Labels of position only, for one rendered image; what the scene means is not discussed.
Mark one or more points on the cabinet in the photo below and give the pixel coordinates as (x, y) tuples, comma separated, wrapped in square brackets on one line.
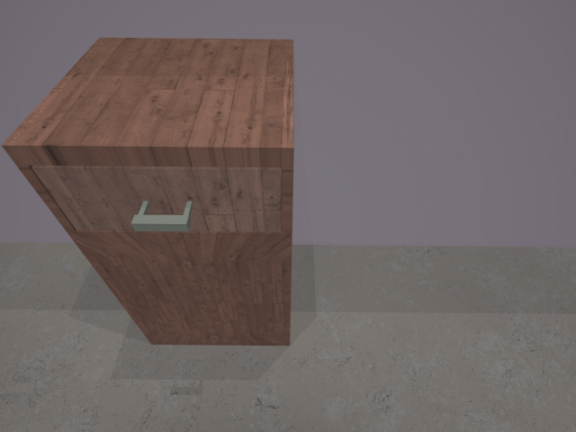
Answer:
[(162, 102)]

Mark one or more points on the handle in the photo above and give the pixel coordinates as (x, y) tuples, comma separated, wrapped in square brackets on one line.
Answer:
[(143, 222)]

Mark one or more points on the drawer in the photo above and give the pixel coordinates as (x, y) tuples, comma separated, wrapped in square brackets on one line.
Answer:
[(247, 199)]

